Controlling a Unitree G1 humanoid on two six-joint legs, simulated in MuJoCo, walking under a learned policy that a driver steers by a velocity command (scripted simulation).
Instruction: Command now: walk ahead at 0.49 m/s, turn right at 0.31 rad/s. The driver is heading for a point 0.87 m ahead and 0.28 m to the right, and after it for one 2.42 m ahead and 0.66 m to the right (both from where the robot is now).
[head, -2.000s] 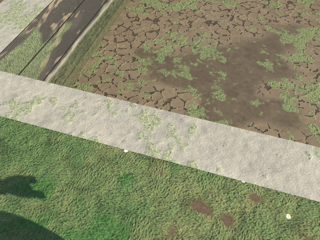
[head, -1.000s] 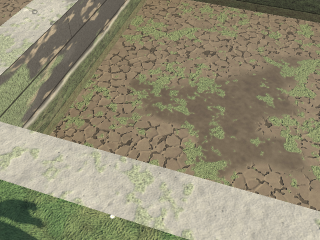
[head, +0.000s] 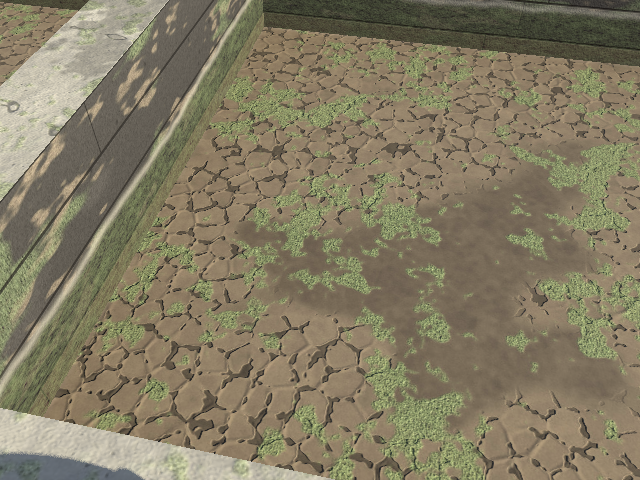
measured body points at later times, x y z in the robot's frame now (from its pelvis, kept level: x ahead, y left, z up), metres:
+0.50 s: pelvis +0.20 -0.10 -0.01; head +0.21 -0.13 +0.44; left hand +0.34 +0.13 -0.12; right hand +0.27 -0.39 -0.13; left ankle +0.29 +0.06 -0.66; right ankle +0.25 -0.16 -0.74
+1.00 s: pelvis +0.28 -0.11 -0.02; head +0.28 -0.11 +0.43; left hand +0.57 -0.01 -0.08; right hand +0.30 -0.37 -0.13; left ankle +0.32 -0.03 -0.74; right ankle +0.27 -0.18 -0.74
